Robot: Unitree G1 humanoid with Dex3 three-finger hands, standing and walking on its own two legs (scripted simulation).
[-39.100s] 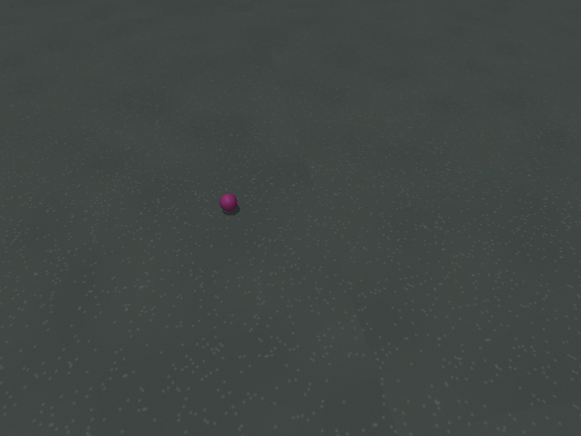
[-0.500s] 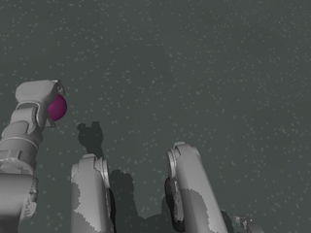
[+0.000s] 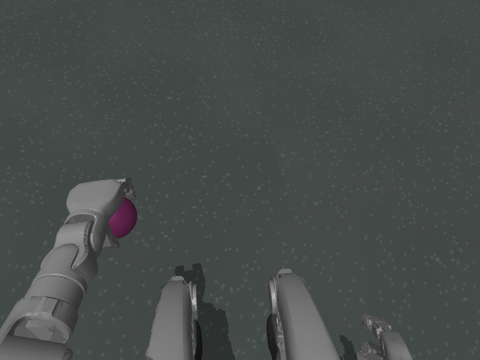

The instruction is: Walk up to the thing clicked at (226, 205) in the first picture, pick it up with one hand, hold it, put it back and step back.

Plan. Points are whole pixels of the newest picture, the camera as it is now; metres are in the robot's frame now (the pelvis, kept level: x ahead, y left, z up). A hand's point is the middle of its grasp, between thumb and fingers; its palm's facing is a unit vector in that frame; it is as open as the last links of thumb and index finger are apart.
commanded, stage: lift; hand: left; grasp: from above
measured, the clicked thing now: (113, 216) +0.40 +0.23 -0.10
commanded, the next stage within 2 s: hold in 0.72 s
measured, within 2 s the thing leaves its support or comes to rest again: neither
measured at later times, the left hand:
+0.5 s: hand (84, 200) +0.37 +0.21 +0.05, palm faces -0.45 -0.08 -0.89, open 10.7 cm
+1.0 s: hand (59, 167) +0.38 +0.22 +0.12, palm faces -0.45 -0.07 -0.89, open 10.8 cm
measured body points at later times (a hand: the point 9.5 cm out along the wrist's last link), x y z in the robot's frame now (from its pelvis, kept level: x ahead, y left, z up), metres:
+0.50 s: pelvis +0.04 -0.01 +0.13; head +0.11 -0.01 +0.58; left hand +0.39 +0.21 +0.10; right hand +0.13 -0.27 +0.01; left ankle +0.08 +0.13 -0.53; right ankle +0.08 -0.14 -0.53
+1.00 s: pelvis +0.07 +0.00 +0.18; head +0.11 -0.01 +0.63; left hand +0.40 +0.22 +0.17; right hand +0.17 -0.27 +0.06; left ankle +0.08 +0.13 -0.53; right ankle +0.08 -0.14 -0.53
